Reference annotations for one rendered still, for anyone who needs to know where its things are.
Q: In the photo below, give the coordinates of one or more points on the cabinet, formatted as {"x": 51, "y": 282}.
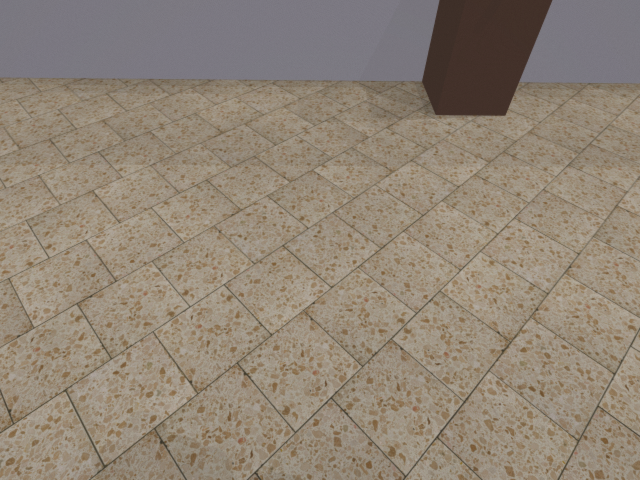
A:
{"x": 478, "y": 52}

